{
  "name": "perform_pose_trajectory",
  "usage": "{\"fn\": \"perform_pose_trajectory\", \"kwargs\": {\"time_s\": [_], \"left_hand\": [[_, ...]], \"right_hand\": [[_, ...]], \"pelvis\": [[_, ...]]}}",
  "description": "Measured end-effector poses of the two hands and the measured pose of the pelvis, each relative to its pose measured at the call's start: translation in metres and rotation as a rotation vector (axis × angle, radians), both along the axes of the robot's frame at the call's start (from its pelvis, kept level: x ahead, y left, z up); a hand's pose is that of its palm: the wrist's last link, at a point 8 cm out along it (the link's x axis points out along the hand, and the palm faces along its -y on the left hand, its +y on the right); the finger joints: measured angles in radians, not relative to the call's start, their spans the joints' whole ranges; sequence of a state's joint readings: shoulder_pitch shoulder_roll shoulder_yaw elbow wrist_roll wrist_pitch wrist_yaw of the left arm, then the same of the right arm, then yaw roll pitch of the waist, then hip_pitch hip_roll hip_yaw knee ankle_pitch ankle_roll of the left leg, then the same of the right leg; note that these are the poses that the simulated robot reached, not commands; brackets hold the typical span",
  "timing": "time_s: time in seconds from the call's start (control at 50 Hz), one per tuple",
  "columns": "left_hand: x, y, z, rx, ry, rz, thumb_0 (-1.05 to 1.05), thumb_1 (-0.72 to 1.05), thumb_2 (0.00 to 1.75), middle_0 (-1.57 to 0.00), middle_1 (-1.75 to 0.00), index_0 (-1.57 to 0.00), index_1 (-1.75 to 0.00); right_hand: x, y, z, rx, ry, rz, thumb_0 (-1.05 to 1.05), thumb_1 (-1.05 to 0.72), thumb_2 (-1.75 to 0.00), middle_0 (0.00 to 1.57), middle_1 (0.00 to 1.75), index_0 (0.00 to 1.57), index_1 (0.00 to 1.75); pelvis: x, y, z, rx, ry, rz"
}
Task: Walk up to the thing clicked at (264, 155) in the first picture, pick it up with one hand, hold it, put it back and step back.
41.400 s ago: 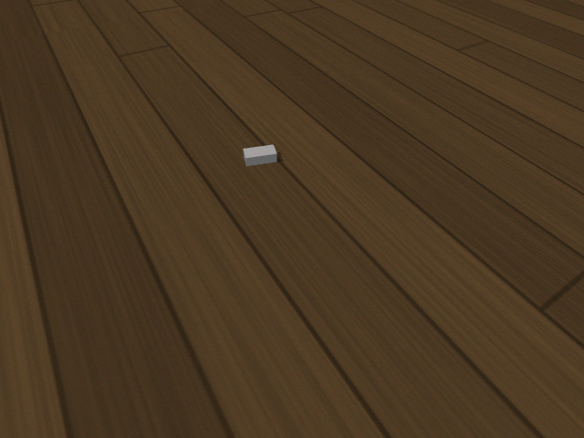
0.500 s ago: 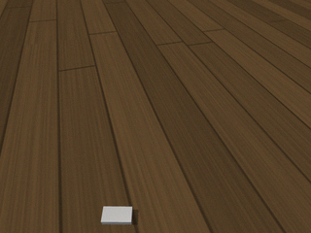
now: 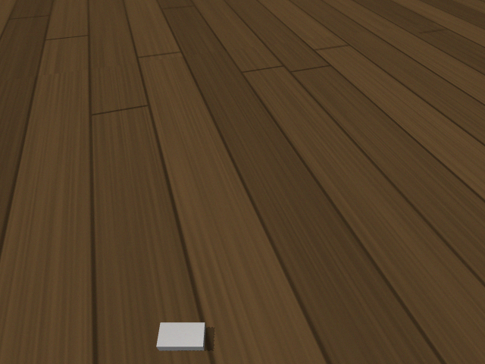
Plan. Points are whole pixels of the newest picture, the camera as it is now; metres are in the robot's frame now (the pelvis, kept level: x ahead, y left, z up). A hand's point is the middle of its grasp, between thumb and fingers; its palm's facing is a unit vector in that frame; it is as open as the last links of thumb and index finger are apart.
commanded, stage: stand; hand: left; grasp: from above
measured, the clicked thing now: (182, 336) +0.36 +0.22 -0.75
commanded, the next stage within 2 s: step back in 1.40 s
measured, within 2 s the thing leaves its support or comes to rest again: neither
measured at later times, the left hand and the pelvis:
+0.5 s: hand out of the picture +0.08 +0.23 -0.16, palm faces +0.00 -0.95 -0.32, open 7.4 cm; pelvis +0.01 -0.01 +0.00, yaw +0 degrees
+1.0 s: hand out of the picture +0.09 +0.24 -0.16, palm faces -0.01 -0.94 -0.33, open 7.4 cm; pelvis +0.02 -0.01 +0.00, yaw -1 degrees
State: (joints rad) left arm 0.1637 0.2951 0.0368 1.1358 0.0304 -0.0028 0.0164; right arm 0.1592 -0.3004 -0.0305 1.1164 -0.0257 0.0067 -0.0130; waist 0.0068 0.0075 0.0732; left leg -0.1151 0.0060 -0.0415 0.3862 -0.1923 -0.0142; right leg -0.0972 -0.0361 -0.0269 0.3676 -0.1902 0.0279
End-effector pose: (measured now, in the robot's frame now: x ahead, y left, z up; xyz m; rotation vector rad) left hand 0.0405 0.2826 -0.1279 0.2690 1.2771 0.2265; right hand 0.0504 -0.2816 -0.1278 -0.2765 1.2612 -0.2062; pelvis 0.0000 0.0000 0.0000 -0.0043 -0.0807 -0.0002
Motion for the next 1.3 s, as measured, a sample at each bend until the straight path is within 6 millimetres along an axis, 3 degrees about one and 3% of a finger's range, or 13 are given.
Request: {"fn": "perform_pose_trajectory", "kwargs": {"time_s": [0.22,0.58,1.3], "left_hand": [[0.015,-0.004,0.002,-0.001,-0.009,-0.014,0.0,0.91,0.9,-0.2,-0.3,-0.21,-0.3],[0.038,-0.006,0.007,0.004,-0.033,-0.029,0.0,0.91,0.9,-0.2,-0.3,-0.21,-0.3],[0.05,-0.004,0.009,0.01,-0.036,-0.052,0.0,0.91,0.9,-0.2,-0.3,-0.21,-0.3]], "right_hand": [[0.002,-0.007,0.0,0.0,0.013,0.001,0.01,-0.9,-0.9,0.2,0.3,0.21,0.3],[0.022,-0.013,0.003,-0.004,-0.009,0.011,0.01,-0.9,-0.9,0.2,0.3,0.21,0.3],[0.029,-0.02,0.006,-0.011,-0.008,0.009,0.01,-0.9,-0.9,0.2,0.3,0.21,0.3]], "pelvis": [[0.005,-0.005,0.001,0.001,0.01,-0.003],[0.013,-0.009,0.002,0.001,0.023,-0.007],[0.019,-0.012,0.003,0.003,0.033,-0.015]]}}
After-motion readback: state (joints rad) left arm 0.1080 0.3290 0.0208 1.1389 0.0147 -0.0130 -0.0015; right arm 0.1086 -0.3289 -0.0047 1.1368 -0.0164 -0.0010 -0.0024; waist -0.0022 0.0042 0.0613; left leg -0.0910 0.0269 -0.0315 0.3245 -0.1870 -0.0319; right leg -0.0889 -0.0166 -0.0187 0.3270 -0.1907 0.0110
